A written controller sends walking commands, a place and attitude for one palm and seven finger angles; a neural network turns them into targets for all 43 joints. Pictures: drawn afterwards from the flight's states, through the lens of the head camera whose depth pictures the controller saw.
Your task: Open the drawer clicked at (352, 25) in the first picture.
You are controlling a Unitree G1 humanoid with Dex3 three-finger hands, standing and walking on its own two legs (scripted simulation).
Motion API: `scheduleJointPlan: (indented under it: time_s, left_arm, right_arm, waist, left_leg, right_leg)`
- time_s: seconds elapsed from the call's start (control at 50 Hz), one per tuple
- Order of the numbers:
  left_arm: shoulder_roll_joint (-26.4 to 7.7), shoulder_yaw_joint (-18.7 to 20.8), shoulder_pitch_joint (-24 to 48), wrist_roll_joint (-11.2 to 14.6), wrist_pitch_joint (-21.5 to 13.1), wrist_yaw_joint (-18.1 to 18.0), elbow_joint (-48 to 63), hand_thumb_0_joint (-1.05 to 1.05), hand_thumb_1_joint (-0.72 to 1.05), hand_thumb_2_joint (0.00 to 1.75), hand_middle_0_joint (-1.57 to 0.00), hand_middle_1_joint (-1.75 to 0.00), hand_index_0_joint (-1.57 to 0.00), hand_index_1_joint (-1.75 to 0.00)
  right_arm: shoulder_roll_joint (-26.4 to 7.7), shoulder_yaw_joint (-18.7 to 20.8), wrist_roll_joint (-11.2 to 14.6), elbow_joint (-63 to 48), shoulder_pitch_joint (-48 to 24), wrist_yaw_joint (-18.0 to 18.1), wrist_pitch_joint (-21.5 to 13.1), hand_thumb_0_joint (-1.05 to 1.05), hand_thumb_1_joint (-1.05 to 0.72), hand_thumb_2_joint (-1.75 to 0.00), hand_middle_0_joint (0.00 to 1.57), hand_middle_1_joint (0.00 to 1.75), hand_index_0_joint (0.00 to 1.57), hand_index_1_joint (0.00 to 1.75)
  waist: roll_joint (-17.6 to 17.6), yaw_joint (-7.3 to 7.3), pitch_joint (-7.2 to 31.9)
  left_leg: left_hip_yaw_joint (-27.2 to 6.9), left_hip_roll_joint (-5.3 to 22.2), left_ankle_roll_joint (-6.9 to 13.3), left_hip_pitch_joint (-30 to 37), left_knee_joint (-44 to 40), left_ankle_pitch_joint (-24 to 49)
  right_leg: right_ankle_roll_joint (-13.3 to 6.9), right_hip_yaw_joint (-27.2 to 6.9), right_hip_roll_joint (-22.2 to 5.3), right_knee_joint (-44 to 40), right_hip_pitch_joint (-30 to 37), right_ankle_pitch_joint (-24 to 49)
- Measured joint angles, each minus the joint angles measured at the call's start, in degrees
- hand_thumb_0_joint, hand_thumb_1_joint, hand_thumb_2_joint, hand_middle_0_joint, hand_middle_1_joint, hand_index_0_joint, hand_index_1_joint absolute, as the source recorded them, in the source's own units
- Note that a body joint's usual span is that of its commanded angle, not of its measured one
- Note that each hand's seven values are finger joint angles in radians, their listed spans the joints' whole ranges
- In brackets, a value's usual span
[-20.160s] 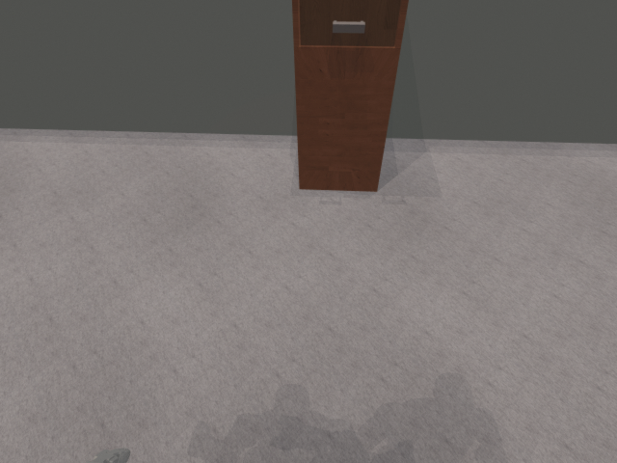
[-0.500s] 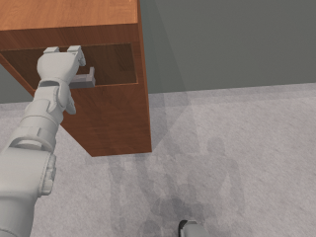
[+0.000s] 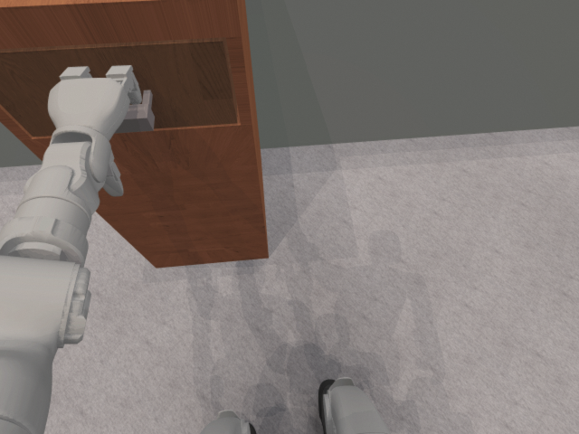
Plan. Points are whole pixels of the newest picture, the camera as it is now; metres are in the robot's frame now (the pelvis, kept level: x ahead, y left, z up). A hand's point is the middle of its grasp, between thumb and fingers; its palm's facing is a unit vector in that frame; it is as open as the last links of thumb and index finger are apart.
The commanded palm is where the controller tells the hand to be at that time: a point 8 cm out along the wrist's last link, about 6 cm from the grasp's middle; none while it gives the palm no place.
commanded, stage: lower the fingers behind the handle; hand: left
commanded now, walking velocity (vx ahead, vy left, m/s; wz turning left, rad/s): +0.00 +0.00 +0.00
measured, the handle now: (114, 108) +0.58 +0.21 +0.05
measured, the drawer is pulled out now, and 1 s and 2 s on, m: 0.00 0.00 0.00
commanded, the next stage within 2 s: close the thumb around the handle in 0.52 s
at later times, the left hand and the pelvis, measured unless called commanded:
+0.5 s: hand (112, 137) +0.53 +0.21 +0.04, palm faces -0.04 +0.01 -1.00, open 13.7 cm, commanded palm +0.52 +0.23 +0.08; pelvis -0.01 +0.00 -0.01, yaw +0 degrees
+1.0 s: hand (113, 137) +0.53 +0.21 +0.04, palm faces -0.04 +0.02 -1.00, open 9.9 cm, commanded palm +0.52 +0.22 +0.08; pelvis -0.02 +0.00 -0.01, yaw +0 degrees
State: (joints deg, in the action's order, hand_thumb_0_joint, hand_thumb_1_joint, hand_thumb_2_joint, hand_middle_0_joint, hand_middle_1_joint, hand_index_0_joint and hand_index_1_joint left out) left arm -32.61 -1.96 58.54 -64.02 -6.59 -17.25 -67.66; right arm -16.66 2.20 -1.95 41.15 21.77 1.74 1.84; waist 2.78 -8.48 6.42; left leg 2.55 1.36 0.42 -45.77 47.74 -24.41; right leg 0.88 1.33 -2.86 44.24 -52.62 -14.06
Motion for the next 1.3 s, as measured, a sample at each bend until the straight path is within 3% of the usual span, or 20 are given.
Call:
scheduleJointPlan:
  time_s: [0.14, 0.28, 0.4, 0.5, 0.72, 0.88, 1.14, 1.24, 1.3]
  left_arm:
    - [0.91, -0.26, 0.95, 0.4, 2.0, -1.86, -1.55, 0.0, -0.49, 0.3, -0.32, -1.23, -0.33, -1.26]
    - [0.02, 0.12, 1.19, 0.46, 2.85, 0.3, -2.24, 0.0, -0.49, 0.3, -0.32, -1.21, -0.31, -1.25]
    - [-1.35, 1.22, 0.8, 0.5, 0.36, 1.32, -1.32, 0.0, -0.49, 0.3, -0.31, -1.21, -0.31, -1.23]
    - [-1.53, 1.22, 1.08, 0.15, -1.12, 0.17, -0.77, 0.0, -0.49, 0.3, -0.32, -1.23, -0.32, -1.24]
    - [0.03, -0.17, 2.74, 0.52, 1.11, -1.73, -2.91, 0.0, -0.46, 0.31, -0.33, -1.23, -0.34, -1.25]
    - [-0.47, -0.37, 4.0, 0.23, 1.65, -0.87, -4.21, 0.0, -0.19, 0.42, -0.34, -1.24, -0.34, -1.25]
    - [-1.55, 0.09, 3.61, 0.45, 0.89, -0.18, -3.57, 0.0, 0.47, 0.71, -0.39, -1.31, -0.35, -1.29]
    - [-1.53, 0.11, 2.98, 0.1, 1.13, 0.64, -4.0, 0.0, 0.63, 0.78, -0.38, -1.33, -0.35, -1.31]
    - [-1.42, 0.77, 2.16, 0.04, 0.76, 0.44, -2.73, 0.0, 0.63, 0.81, -0.38, -1.34, -0.37, -1.33]
  right_arm:
    - [0.29, -0.56, 0.1, 0.9, -0.33, -0.72, 0.76, 0.0, -0.9, -0.9, 0.2, 0.3, 0.2, 0.3]
    - [0.32, -1.2, 0.46, -0.37, -1.55, -0.42, 1.01, 0.0, -0.9, -0.9, 0.2, 0.3, 0.2, 0.3]
    - [0.0, -1.45, 0.42, -1.6, -1.73, 0.23, 0.47, 0.0, -0.9, -0.9, 0.2, 0.3, 0.2, 0.3]
    - [-0.28, -1.45, 0.26, -1.36, -1.6, 0.3, 0.49, 0.0, -0.9, -0.9, 0.2, 0.3, 0.2, 0.3]
    - [-0.27, -1.74, 0.46, -0.76, -2.07, 0.01, 1.24, 0.0, -0.9, -0.9, 0.2, 0.3, 0.2, 0.3]
    - [-0.13, -2.14, 0.46, -1.35, -2.05, 0.35, 1.04, 0.0, -0.9, -0.9, 0.2, 0.3, 0.2, 0.3]
    - [-0.22, -2.08, 0.47, -1.05, -0.8, 0.44, 0.76, 0.0, -0.9, -0.9, 0.2, 0.3, 0.2, 0.3]
    - [-0.24, -1.99, 0.34, -0.98, -0.9, 0.43, 0.6, 0.0, -0.9, -0.9, 0.2, 0.3, 0.2, 0.3]
    - [-0.13, -1.6, 0.03, -0.97, -0.65, 0.48, 0.32, 0.0, -0.9, -0.9, 0.2, 0.3, 0.2, 0.3]
  waist:
    - [0.17, -0.21, 0.39]
    - [0.17, -1.01, 0.05]
    - [0.13, -1.34, -0.43]
    - [0.05, -1.05, -0.29]
    - [0.06, -1.15, -0.27]
    - [-0.14, -1.9, -0.34]
    - [0.1, -2.06, -0.52]
    - [0.21, -2.32, -0.68]
    - [0.38, -2.05, -0.62]
  left_leg:
    - [-0.18, 0.07, 0.0, -1.11, 1.07, -0.27]
    - [0.23, 0.13, 0.09, -1.11, 1.22, -0.08]
    - [0.42, 0.07, 0.23, -2.16, 2.14, -0.33]
    - [0.21, -0.04, 0.31, -3.43, 3.21, -0.73]
    - [-0.14, -0.34, 0.45, -3.41, 2.92, -0.44]
    - [-0.26, -0.43, 0.44, -3.78, 3.1, -0.13]
    - [-0.12, -0.21, 0.4, -4.19, 3.59, -0.28]
    - [-0.11, -0.18, 0.39, -4.44, 3.62, -0.32]
    - [-0.15, -0.15, 0.37, -4.6, 3.66, -0.43]
  right_leg:
    - [-0.01, 0.11, 0.04, 0.73, -0.92, -0.1]
    - [0.08, -0.32, 0.17, 0.76, -1.06, 0.32]
    - [0.21, -0.57, 0.12, 1.61, -2.17, 0.2]
    - [0.29, -0.45, -0.03, 2.55, -3.3, -0.2]
    - [0.45, -0.16, -0.33, 2.0, -2.94, 0.06]
    - [0.4, -0.08, -0.41, 2.02, -3.18, 0.4]
    - [0.35, -0.28, -0.15, 2.35, -3.64, 0.45]
    - [0.34, -0.29, -0.11, 2.37, -3.91, 0.42]
    - [0.33, -0.27, -0.07, 2.42, -4.07, 0.31]
